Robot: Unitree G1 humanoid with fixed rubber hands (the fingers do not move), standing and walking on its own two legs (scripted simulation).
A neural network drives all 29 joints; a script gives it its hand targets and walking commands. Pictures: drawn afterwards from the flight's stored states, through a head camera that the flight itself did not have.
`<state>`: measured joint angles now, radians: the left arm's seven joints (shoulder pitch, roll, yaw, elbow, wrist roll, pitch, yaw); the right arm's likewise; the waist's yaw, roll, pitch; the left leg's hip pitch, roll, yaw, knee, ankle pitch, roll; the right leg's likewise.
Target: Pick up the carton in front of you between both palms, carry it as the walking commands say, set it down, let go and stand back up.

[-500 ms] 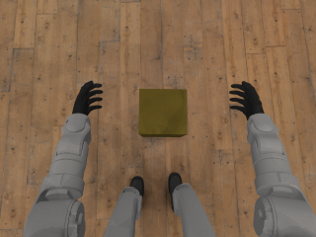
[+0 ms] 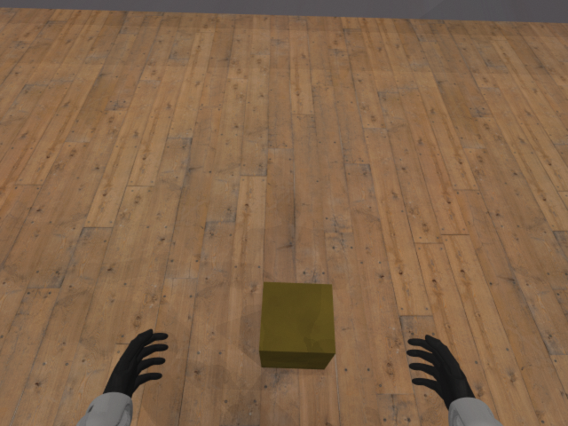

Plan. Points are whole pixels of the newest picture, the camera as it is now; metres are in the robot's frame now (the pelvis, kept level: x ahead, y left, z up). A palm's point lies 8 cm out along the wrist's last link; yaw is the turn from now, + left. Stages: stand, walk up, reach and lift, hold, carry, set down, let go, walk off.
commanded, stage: let go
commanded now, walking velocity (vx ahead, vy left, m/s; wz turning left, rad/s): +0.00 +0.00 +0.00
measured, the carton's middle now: (295, 327) +0.44 -0.05 -0.65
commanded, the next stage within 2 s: stand in 0.50 s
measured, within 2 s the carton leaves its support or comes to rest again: neither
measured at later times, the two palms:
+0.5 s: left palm (121, 400) +0.18 +0.22 -0.06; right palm (465, 401) +0.18 -0.24 -0.06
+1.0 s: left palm (84, 416) +0.16 +0.28 -0.08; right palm (494, 403) +0.18 -0.29 -0.08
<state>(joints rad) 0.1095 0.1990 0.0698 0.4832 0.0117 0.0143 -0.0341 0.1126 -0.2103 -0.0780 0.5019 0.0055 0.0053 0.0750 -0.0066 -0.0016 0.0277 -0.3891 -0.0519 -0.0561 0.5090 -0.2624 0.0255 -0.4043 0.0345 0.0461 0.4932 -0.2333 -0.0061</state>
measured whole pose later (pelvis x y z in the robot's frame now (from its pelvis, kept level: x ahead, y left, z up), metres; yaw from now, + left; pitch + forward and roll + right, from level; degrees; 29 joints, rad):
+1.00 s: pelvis +0.04 -0.01 +0.00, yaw +1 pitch +0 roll +0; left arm 0.17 0.32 0.04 0.76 0.04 0.01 0.02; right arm 0.18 -0.33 -0.04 0.72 -0.03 0.01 -0.02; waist 0.01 0.01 0.00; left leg -0.16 -0.03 -0.06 0.48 -0.33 0.01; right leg -0.17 0.05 0.02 0.47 -0.30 -0.03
